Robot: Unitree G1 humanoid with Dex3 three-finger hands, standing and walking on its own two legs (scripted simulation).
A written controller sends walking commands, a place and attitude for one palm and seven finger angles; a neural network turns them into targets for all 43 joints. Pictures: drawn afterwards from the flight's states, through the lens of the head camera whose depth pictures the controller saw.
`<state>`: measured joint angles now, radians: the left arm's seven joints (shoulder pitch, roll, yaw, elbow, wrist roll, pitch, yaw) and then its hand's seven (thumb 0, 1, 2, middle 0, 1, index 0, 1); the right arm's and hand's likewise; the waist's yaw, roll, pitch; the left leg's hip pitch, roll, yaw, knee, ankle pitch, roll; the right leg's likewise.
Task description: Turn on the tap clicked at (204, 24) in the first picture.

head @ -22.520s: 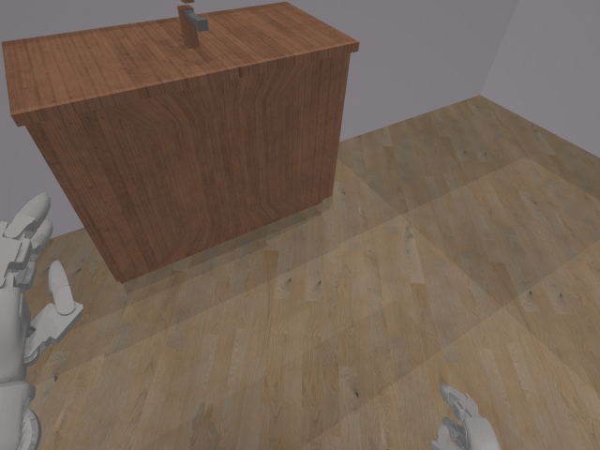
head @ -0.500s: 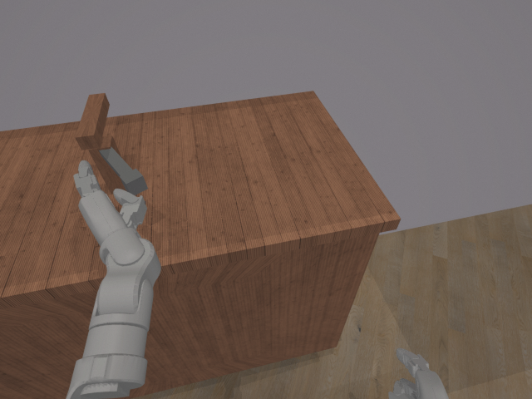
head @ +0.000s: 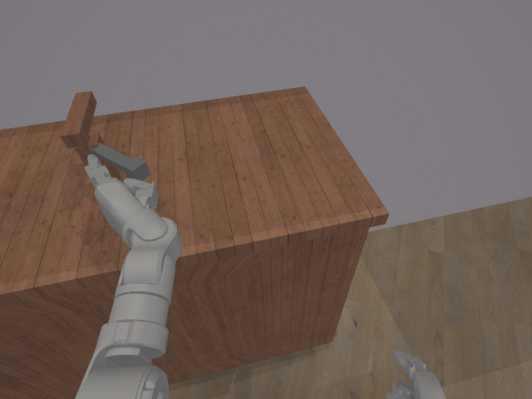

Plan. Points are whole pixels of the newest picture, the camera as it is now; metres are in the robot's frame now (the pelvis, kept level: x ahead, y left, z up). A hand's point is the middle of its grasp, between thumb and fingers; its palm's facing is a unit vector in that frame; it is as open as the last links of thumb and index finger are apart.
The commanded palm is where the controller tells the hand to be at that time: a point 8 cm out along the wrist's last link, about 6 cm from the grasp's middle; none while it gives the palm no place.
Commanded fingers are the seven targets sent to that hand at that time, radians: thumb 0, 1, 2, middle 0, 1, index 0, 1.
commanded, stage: push the lever round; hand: left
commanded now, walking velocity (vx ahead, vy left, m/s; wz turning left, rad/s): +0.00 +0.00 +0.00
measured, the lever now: (137, 170) +0.43 +0.24 +0.13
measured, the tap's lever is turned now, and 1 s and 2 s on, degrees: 43 70 80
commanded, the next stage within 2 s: lift the hand up off the lever in 1.08 s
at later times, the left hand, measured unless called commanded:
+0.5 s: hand (168, 177) +0.42 +0.19 +0.13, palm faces +0.80 -0.59 -0.11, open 7.6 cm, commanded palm +0.38 +0.21 +0.13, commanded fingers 0.00 0.90 0.90 -0.15 -0.15 -0.15 -0.15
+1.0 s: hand (176, 164) +0.45 +0.18 +0.13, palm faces +0.80 -0.59 -0.13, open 7.9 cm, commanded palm +0.41 +0.21 +0.13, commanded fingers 0.00 0.90 0.90 -0.15 -0.15 -0.15 -0.15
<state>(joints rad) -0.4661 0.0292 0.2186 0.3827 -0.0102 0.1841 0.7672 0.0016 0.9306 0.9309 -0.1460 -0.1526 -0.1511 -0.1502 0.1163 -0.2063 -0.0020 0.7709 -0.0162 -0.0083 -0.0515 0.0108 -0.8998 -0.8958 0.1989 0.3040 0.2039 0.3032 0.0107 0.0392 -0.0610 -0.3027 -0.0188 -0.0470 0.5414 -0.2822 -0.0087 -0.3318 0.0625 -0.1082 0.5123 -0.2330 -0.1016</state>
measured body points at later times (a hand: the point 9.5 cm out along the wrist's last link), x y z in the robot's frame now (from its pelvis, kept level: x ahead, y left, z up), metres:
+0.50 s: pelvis +0.00 -0.01 +0.00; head +0.02 -0.03 +0.45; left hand +0.37 +0.22 +0.13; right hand +0.16 -0.25 -0.13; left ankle +0.00 +0.13 -0.73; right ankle +0.03 -0.05 -0.73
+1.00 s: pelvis +0.01 -0.01 -0.01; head +0.03 -0.03 +0.44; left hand +0.40 +0.21 +0.14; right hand +0.13 -0.26 -0.14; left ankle +0.00 +0.13 -0.73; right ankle +0.03 -0.05 -0.73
